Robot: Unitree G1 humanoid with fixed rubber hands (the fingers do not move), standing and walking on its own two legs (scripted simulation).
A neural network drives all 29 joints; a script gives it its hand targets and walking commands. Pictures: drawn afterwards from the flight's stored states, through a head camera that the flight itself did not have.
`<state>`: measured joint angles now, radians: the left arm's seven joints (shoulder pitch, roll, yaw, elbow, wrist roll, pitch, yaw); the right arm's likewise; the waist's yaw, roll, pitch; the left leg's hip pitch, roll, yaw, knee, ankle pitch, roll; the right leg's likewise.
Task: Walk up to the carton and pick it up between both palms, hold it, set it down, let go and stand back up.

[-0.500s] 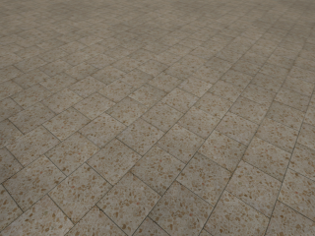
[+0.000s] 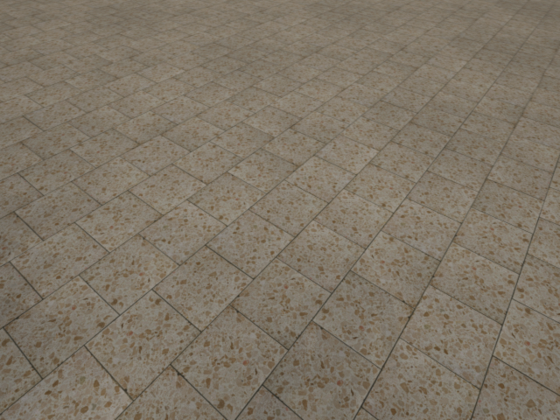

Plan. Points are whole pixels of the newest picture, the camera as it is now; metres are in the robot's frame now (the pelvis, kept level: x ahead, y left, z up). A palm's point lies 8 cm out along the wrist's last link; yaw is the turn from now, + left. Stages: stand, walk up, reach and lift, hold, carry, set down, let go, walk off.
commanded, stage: stand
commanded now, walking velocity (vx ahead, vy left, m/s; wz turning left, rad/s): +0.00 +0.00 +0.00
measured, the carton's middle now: out of the picture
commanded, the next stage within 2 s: none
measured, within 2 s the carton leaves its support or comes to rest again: neither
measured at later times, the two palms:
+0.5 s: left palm out of the picture +0.06 +0.25 -0.11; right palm out of the picture +0.06 -0.26 -0.11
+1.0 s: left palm out of the picture +0.06 +0.26 -0.11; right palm out of the picture +0.05 -0.25 -0.11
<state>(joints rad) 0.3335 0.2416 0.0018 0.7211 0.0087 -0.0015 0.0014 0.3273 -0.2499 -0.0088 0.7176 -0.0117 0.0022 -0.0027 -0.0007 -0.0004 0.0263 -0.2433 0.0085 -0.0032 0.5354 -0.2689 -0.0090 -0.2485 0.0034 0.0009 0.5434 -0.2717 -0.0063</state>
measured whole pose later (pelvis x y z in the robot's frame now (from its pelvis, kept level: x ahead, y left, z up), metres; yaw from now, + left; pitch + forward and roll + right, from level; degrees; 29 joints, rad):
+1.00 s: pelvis +0.00 +0.00 +0.00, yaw +0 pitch -1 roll +0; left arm 0.34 0.25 -0.01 0.78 0.01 0.00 0.01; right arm 0.35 -0.26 0.01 0.78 -0.01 0.00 -0.01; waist 0.00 0.00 0.03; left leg -0.22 0.01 0.00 0.51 -0.26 0.00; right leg -0.22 0.00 0.00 0.50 -0.25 0.00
